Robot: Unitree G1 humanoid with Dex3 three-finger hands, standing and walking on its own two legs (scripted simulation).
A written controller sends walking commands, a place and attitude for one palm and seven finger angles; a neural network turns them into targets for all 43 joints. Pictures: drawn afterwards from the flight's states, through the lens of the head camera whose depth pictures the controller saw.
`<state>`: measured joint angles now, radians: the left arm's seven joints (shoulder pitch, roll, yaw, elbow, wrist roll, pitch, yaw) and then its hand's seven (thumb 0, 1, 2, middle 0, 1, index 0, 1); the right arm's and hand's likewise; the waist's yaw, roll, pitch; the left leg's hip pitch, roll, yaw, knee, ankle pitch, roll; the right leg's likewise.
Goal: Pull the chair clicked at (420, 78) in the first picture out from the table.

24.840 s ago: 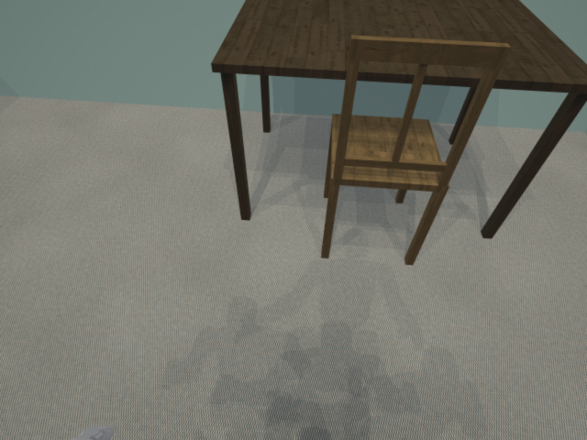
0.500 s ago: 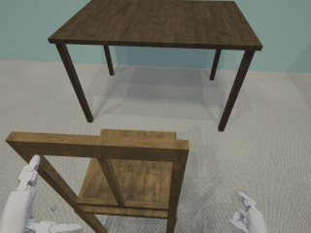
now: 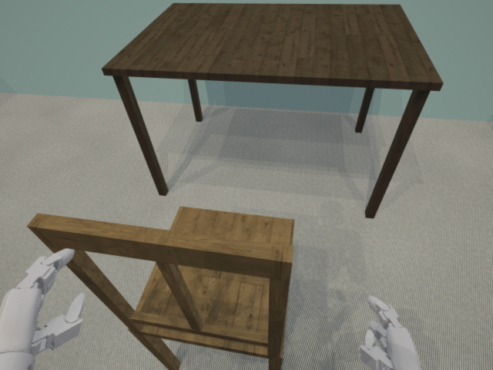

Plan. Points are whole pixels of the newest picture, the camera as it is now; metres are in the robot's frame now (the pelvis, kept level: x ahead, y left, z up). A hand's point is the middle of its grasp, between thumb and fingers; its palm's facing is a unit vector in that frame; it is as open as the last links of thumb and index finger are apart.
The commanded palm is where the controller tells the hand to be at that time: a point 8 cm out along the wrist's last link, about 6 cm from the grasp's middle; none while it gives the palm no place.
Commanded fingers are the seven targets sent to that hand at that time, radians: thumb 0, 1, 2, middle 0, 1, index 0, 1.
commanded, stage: draw the hand back to the body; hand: left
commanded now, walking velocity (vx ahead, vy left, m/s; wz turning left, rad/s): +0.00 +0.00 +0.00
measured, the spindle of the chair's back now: (183, 298) +0.25 +0.17 -0.07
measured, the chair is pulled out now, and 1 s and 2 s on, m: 0.62 0.62 0.62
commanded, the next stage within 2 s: step back with the hand held close in 0.36 s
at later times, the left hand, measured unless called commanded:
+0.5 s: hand (78, 267) +0.18 +0.24 +0.15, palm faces +0.42 -0.80 -0.43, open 7.4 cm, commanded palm +0.13 +0.28 +0.18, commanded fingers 0.00 0.90 0.90 -0.20 -0.30 -0.20 -0.30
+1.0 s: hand (25, 300) +0.13 +0.27 +0.16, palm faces +0.40 -0.76 -0.51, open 7.4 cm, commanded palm +0.08 +0.30 +0.18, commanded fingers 0.00 0.90 0.90 -0.20 -0.30 -0.20 -0.30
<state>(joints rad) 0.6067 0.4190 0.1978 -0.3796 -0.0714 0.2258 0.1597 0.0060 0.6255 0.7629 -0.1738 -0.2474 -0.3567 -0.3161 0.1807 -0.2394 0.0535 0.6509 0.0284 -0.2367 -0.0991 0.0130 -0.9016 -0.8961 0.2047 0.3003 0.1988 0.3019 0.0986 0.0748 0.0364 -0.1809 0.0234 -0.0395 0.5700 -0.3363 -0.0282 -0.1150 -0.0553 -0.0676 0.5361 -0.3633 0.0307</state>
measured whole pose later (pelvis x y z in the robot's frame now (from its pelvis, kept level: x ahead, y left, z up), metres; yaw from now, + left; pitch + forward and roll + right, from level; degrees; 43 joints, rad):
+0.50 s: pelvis -0.02 -0.02 +0.00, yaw -2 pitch -4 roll +0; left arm 0.48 0.34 0.32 -0.38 -0.08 -0.03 0.13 0.01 0.89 0.89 -0.21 -0.30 -0.22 -0.31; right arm 0.16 -0.24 0.00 0.65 0.04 -0.12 -0.09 0.01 -0.90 -0.90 0.20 0.30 0.20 0.30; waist 0.05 0.09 0.02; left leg -0.16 0.06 -0.02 0.52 -0.29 -0.05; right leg -0.12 -0.02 -0.05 0.51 -0.32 0.00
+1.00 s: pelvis -0.07 +0.01 +0.00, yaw -2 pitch +0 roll -1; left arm 0.57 0.41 0.40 -0.50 -0.06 -0.10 0.17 0.01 0.89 0.89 -0.22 -0.30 -0.22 -0.30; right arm 0.15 -0.19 0.00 0.60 0.04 -0.03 -0.10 0.01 -0.90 -0.90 0.20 0.30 0.20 0.30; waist 0.03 0.05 0.05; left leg -0.33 0.04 0.00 0.54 -0.21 -0.02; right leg -0.29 -0.04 -0.03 0.51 -0.22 0.04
